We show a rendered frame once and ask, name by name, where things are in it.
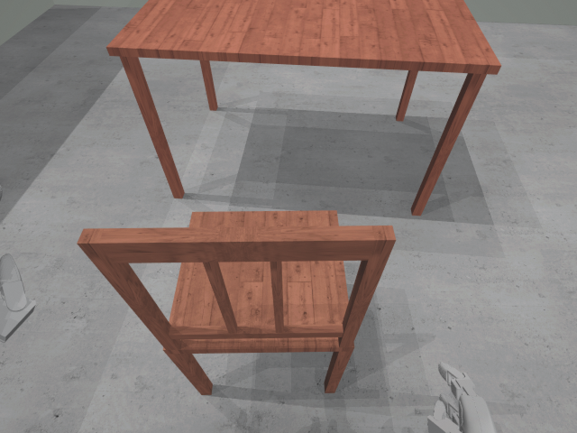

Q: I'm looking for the chair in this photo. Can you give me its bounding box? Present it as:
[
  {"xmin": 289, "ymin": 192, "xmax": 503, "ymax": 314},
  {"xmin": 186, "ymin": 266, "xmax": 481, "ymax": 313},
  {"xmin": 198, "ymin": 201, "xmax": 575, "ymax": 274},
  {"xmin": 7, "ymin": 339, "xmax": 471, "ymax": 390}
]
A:
[{"xmin": 77, "ymin": 210, "xmax": 396, "ymax": 395}]

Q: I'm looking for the right robot hand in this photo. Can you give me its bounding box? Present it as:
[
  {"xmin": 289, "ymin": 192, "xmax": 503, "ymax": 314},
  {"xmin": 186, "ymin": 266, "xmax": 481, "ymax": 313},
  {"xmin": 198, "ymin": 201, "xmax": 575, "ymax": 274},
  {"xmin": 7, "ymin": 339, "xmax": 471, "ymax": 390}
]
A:
[{"xmin": 427, "ymin": 362, "xmax": 497, "ymax": 433}]

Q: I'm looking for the table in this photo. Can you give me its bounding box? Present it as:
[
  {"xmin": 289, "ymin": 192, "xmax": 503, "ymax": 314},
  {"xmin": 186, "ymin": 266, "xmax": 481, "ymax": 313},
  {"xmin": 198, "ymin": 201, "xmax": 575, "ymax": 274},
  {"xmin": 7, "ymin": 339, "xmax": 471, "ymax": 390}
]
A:
[{"xmin": 106, "ymin": 0, "xmax": 501, "ymax": 216}]

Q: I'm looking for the left robot hand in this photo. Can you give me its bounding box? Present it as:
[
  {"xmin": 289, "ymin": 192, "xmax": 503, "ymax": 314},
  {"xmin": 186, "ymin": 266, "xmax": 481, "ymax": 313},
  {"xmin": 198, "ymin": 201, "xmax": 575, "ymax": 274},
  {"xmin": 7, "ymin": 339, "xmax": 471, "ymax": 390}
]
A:
[{"xmin": 0, "ymin": 186, "xmax": 36, "ymax": 343}]

